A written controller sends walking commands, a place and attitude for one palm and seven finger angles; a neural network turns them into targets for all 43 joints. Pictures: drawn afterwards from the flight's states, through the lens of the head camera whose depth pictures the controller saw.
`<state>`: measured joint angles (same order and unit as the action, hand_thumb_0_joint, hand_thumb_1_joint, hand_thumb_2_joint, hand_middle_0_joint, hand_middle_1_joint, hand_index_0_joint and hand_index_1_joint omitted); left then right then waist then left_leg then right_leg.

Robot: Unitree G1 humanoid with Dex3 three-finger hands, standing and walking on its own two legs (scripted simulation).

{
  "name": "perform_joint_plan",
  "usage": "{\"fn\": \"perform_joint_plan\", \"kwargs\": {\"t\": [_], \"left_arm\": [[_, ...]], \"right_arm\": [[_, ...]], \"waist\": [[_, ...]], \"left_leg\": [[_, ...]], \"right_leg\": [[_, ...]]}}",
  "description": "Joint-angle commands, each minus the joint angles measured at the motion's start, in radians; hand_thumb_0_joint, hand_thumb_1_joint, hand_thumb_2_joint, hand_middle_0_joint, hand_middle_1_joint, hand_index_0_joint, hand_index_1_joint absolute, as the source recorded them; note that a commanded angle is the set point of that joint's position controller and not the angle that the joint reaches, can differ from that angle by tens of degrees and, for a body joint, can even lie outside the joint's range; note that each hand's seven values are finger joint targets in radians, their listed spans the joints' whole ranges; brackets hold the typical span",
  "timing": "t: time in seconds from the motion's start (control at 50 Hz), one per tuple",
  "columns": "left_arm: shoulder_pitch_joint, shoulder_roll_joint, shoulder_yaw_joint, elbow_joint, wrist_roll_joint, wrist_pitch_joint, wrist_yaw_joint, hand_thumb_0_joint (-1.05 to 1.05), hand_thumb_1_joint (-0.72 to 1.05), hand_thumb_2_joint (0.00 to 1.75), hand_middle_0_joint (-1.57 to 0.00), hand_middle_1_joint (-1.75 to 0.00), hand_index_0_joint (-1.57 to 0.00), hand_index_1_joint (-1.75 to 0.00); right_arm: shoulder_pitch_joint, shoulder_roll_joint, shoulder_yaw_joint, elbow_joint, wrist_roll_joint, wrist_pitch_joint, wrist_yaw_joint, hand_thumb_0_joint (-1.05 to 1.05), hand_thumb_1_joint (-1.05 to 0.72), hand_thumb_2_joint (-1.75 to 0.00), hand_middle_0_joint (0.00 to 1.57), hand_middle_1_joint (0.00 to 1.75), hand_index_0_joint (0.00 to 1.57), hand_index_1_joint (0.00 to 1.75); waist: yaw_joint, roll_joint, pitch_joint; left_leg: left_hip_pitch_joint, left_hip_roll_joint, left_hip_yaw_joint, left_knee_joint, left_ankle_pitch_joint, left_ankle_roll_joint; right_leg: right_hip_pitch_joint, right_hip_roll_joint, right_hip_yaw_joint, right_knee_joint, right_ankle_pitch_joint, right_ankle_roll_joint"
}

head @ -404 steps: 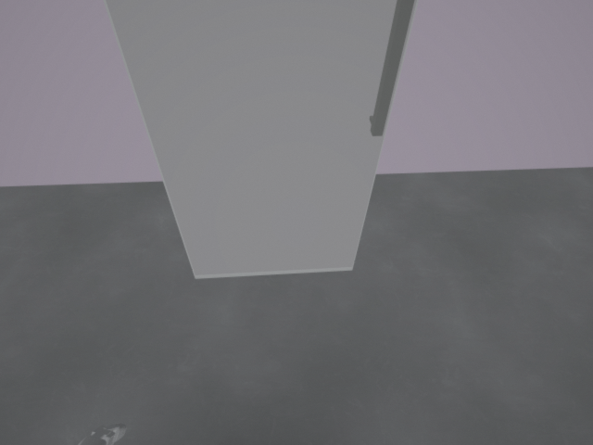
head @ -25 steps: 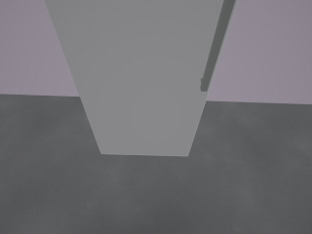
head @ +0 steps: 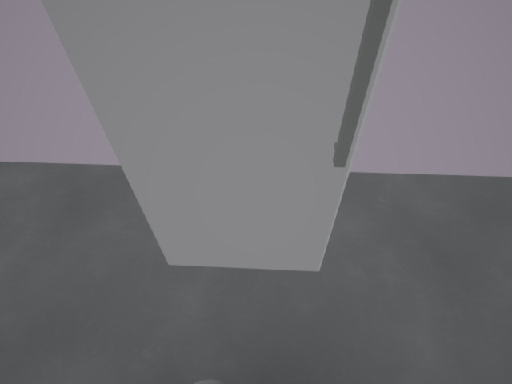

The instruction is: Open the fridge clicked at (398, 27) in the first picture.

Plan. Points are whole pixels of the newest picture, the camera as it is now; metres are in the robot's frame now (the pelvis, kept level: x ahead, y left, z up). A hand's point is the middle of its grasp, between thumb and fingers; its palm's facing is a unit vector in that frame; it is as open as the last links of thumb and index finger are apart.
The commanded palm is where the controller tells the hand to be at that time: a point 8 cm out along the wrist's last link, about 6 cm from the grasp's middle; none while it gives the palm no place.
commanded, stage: shuffle to correct the standing spot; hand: right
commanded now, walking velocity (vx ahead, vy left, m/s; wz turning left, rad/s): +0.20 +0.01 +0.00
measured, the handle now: (359, 70) +0.61 -0.14 +0.19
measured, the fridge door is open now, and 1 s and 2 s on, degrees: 0 0 0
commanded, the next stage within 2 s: come to a stop and stand still in 0.30 s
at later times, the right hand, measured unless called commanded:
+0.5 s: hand out of the picture +0.18 -0.15 -0.18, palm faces +0.08 +0.98 -0.17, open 7.2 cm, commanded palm none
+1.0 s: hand (368, 383) +0.18 -0.18 -0.17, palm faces +0.02 +0.96 -0.30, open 7.4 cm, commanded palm none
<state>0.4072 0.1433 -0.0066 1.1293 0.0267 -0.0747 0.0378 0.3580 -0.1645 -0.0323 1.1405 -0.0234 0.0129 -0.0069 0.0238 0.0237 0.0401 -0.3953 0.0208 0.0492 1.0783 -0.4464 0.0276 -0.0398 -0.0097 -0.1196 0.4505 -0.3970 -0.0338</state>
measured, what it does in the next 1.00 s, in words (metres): walks ahead: left foot, then right foot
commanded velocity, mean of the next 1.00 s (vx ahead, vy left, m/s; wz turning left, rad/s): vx -0.01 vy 0.01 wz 0.01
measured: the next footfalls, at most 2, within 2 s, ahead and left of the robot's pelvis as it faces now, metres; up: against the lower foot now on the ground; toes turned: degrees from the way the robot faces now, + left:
left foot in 0.22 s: +0.23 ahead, +0.12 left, +0.00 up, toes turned +7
right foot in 0.56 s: +0.23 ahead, -0.10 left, +0.00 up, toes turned -8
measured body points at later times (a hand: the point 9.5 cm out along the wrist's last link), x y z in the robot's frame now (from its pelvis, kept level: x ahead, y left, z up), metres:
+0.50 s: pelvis +0.13 +0.02 +0.00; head +0.14 +0.01 +0.45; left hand +0.16 +0.25 -0.15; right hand +0.17 -0.21 -0.16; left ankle +0.19 +0.12 -0.73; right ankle +0.16 -0.09 -0.71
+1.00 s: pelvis +0.15 +0.03 +0.00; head +0.19 +0.05 +0.44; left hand +0.20 +0.27 -0.17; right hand +0.18 -0.23 -0.14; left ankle +0.14 +0.15 -0.73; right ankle +0.19 -0.09 -0.73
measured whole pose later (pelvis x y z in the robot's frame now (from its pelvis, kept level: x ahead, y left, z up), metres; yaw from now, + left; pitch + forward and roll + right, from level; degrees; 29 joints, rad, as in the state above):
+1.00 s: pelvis +0.15 +0.03 +0.00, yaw +2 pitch +0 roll -1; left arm 0.16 0.18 0.06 1.04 0.02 0.02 0.04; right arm 0.26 -0.20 -0.06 1.01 -0.03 0.04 -0.03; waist -0.01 -0.02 0.09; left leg -0.29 0.04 0.03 0.64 -0.32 -0.02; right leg -0.30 -0.08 -0.17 0.54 -0.22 0.00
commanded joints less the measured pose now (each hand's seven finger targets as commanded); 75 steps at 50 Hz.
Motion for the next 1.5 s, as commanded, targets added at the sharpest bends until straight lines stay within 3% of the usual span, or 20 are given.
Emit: {"fn": "perform_joint_plan", "kwargs": {"t": [0.0, 0.1, 0.16, 0.18, 0.2, 0.22, 0.28, 0.36, 0.48, 0.54, 0.66, 0.8, 0.92, 0.96, 1.0, 1.02, 1.26, 1.34, 1.42, 1.48], "left_arm": [[0.128, 0.137, 0.030, 0.023, -0.010, -0.006, 0.015, 0.00, 0.90, 0.90, -0.20, -0.30, -0.20, -0.30], [0.119, 0.133, 0.041, 0.040, -0.010, 0.000, 0.014, 0.00, 0.90, 0.90, -0.20, -0.30, -0.20, -0.30], [0.098, 0.146, 0.053, 0.038, -0.019, 0.011, 0.009, 0.00, 0.90, 0.90, -0.20, -0.30, -0.20, -0.30], [0.114, 0.116, 0.051, 0.033, -0.023, 0.014, -0.003, 0.00, 0.90, 0.90, -0.20, -0.30, -0.20, -0.30], [0.201, 0.045, 0.044, 0.013, -0.029, 0.021, -0.011, 0.00, 0.90, 0.90, -0.20, -0.30, -0.20, -0.30], [0.134, 0.064, 0.054, 0.004, -0.025, 0.040, -0.009, 0.00, 0.90, 0.90, -0.20, -0.30, -0.20, -0.30], [0.062, 0.022, 0.057, -0.007, -0.003, 0.064, -0.022, 0.00, 0.90, 0.90, -0.20, -0.30, -0.20, -0.30], [0.096, -0.013, 0.053, -0.005, 0.000, 0.081, -0.031, 0.00, 0.90, 0.90, -0.20, -0.30, -0.20, -0.30], [0.029, 0.005, 0.041, -0.044, -0.011, 0.062, -0.023, 0.00, 0.90, 0.90, -0.20, -0.30, -0.20, -0.30], [-0.019, 0.120, 0.055, -0.063, -0.012, 0.035, -0.009, 0.00, 0.90, 0.90, -0.20, -0.30, -0.20, -0.30], [-0.131, 0.121, 0.056, -0.098, -0.017, 0.049, 0.009, 0.00, 0.90, 0.90, -0.20, -0.30, -0.20, -0.30], [-0.133, 0.196, 0.099, -0.122, -0.007, 0.068, 0.036, 0.00, 0.90, 0.90, -0.20, -0.30, -0.20, -0.30], [-0.215, 0.202, 0.103, -0.125, -0.002, 0.083, 0.012, 0.00, 0.90, 0.90, -0.20, -0.30, -0.20, -0.30], [-0.206, 0.166, 0.098, -0.121, -0.013, 0.091, -0.002, 0.00, 0.90, 0.90, -0.20, -0.30, -0.20, -0.30], [-0.209, 0.065, 0.074, -0.151, -0.018, 0.106, -0.017, 0.00, 0.90, 0.90, -0.20, -0.30, -0.20, -0.30], [-0.217, 0.078, 0.077, -0.146, -0.017, 0.118, -0.020, 0.00, 0.90, 0.90, -0.20, -0.30, -0.20, -0.30], [-0.183, 0.098, 0.067, -0.120, -0.011, 0.101, -0.032, 0.00, 0.90, 0.90, -0.20, -0.30, -0.20, -0.30], [-0.071, 0.081, 0.056, -0.086, -0.013, 0.084, -0.027, 0.00, 0.90, 0.90, -0.20, -0.30, -0.20, -0.30], [-0.072, 0.209, 0.065, -0.083, 0.000, 0.065, -0.015, 0.00, 0.90, 0.90, -0.20, -0.30, -0.20, -0.30], [-0.152, 0.165, 0.051, -0.084, -0.002, 0.063, -0.014, 0.00, 0.90, 0.90, -0.20, -0.30, -0.20, -0.30]], "right_arm": [[-0.125, -0.026, -0.013, -0.136, 0.002, -0.036, 0.021, 0.00, -0.90, -0.90, 0.20, 0.30, 0.20, 0.30], [-0.150, -0.026, -0.017, -0.158, 0.004, -0.037, 0.024, 0.00, -0.90, -0.90, 0.20, 0.30, 0.20, 0.30], [0.077, -0.070, -0.038, -0.084, -0.004, -0.046, 0.014, 0.00, -0.90, -0.90, 0.20, 0.30, 0.20, 0.30], [0.188, -0.133, -0.052, -0.056, -0.010, -0.059, 0.005, 0.00, -0.90, -0.90, 0.20, 0.30, 0.20, 0.30], [0.222, -0.224, -0.070, -0.060, -0.005, -0.067, -0.008, 0.00, -0.90, -0.90, 0.20, 0.30, 0.20, 0.30], [0.162, -0.218, -0.071, -0.069, 0.016, -0.059, -0.013, 0.00, -0.90, -0.90, 0.20, 0.30, 0.20, 0.30], [-0.080, -0.125, -0.043, -0.133, 0.010, -0.051, -0.018, 0.00, -0.90, -0.90, 0.20, 0.30, 0.20, 0.30], [-0.096, -0.106, -0.033, -0.134, -0.005, -0.063, -0.022, 0.00, -0.90, -0.90, 0.20, 0.30, 0.20, 0.30], [-0.098, -0.118, -0.030, -0.128, -0.002, -0.046, -0.020, 0.00, -0.90, -0.90, 0.20, 0.30, 0.20, 0.30], [-0.066, -0.084, -0.017, -0.126, 0.011, -0.031, -0.018, 0.00, -0.90, -0.90, 0.20, 0.30, 0.20, 0.30], [0.006, -0.070, -0.004, -0.080, 0.002, -0.006, -0.025, 0.00, -0.90, -0.90, 0.20, 0.30, 0.20, 0.30], [-0.021, -0.081, -0.038, -0.144, -0.009, 0.024, -0.024, 0.00, -0.90, -0.90, 0.20, 0.30, 0.20, 0.30], [0.002, -0.055, -0.033, -0.155, -0.003, 0.016, -0.022, 0.00, -0.90, -0.90, 0.20, 0.30, 0.20, 0.30], [0.043, -0.086, -0.033, -0.137, -0.011, 0.002, -0.027, 0.00, -0.90, -0.90, 0.20, 0.30, 0.20, 0.30], [-0.016, -0.198, -0.038, -0.154, -0.012, -0.014, -0.036, 0.00, -0.90, -0.90, 0.20, 0.30, 0.20, 0.30], [-0.037, -0.200, -0.032, -0.164, -0.009, -0.011, -0.035, 0.00, -0.90, -0.90, 0.20, 0.30, 0.20, 0.30], [-0.044, -0.209, -0.052, -0.148, -0.009, -0.023, -0.029, 0.00, -0.90, -0.90, 0.20, 0.30, 0.20, 0.30], [-0.100, -0.196, -0.050, -0.144, -0.002, -0.017, -0.026, 0.00, -0.90, -0.90, 0.20, 0.30, 0.20, 0.30], [-0.136, -0.082, -0.018, -0.152, 0.004, -0.011, -0.010, 0.00, -0.90, -0.90, 0.20, 0.30, 0.20, 0.30], [-0.122, -0.071, -0.006, -0.104, -0.012, -0.002, -0.002, 0.00, -0.90, -0.90, 0.20, 0.30, 0.20, 0.30]], "waist": [[-0.001, -0.130, 0.130], [-0.018, -0.140, 0.100], [-0.120, -0.078, -0.014], [-0.163, 0.055, -0.089], [-0.128, 0.296, -0.194], [-0.118, 0.188, -0.119], [-0.026, 0.114, 0.099], [0.015, 0.036, 0.025], [-0.002, 0.038, -0.002], [-0.029, -0.188, 0.007], [-0.045, -0.167, 0.035], [-0.008, -0.093, -0.120], [-0.034, -0.179, -0.122], [-0.052, -0.057, -0.116], [-0.045, 0.273, -0.030], [-0.049, 0.188, -0.025], [-0.080, 0.120, 0.002], [-0.033, 0.132, -0.051], [-0.026, -0.194, -0.017], [-0.040, -0.188, 0.112]], "left_leg": [[-0.256, 0.073, 0.004, -0.042, 0.118, -0.021], [-0.019, 0.020, 0.108, -0.384, 0.218, 0.005], [0.315, -0.007, 0.105, -0.497, 0.330, 0.028], [0.484, 0.101, -0.019, -0.564, 0.339, 0.062], [0.575, 0.404, -0.477, -0.722, 0.311, 0.185], [0.422, 0.428, -0.522, -0.844, 0.083, 0.218], [-0.005, 0.342, -0.344, -0.927, -0.176, 0.137], [-0.063, 0.272, -0.133, -0.914, 0.041, 0.114], [-0.010, 0.211, -0.093, -0.827, 0.108, 0.103], [0.053, 0.083, -0.001, -0.673, 0.172, -0.004], [0.145, 0.073, 0.023, -0.584, 0.251, -0.047], [-0.103, 0.029, -0.084, -0.106, -0.069, -0.044], [0.096, 0.033, -0.025, -0.430, 0.068, -0.043], [0.229, 0.053, -0.029, -0.681, 0.316, -0.053], [0.160, 0.337, -0.314, -0.791, 0.516, 0.078], [0.074, 0.363, -0.289, -0.822, 0.351, 0.134], [0.223, 0.312, -0.270, -0.808, 0.297, 0.136], [0.174, 0.248, -0.209, -0.770, 0.218, 0.084], [0.065, 0.050, 0.035, -0.560, 0.070, -0.051], [0.141, 0.044, 0.040, -0.523, 0.141, -0.054]], "right_leg": [[0.043, -0.269, 0.188, -0.211, 0.706, -0.128], [-0.021, -0.222, 0.094, -0.148, 0.773, -0.102], [-0.114, -0.193, 0.045, 0.131, 0.749, -0.062], [-0.234, -0.122, 0.008, 0.372, 0.499, -0.026], [-0.416, 0.016, 0.002, 0.728, -0.111, 0.015], [-0.444, -0.024, 0.101, 0.861, -0.176, -0.005], [-0.441, -0.117, 0.113, 0.850, -0.008, 0.003], [-0.314, -0.121, 0.065, 0.584, 0.024, 0.037], [-0.177, -0.080, 0.041, 0.152, 0.130, 0.060], [-0.170, -0.216, 0.208, -0.128, 0.288, 0.012], [-0.171, -0.242, 0.184, -0.141, 0.622, -0.025], [0.052, -0.387, 0.217, -0.049, 0.993, -0.186], [-0.089, -0.302, 0.141, -0.011, 0.701, -0.100], [-0.194, -0.196, 0.092, 0.087, 0.393, -0.020], [-0.355, -0.031, 0.033, 0.297, -0.119, 0.057], [-0.314, -0.042, 0.086, 0.384, -0.145, 0.053], [-0.357, -0.044, 0.091, 0.295, -0.043, 0.072], [-0.161, -0.025, 0.062, 0.020, 0.079, 0.062], [-0.154, -0.271, 0.324, -0.257, -0.048, -0.045], [-0.320, -0.221, 0.292, -0.335, -0.207, -0.030]]}}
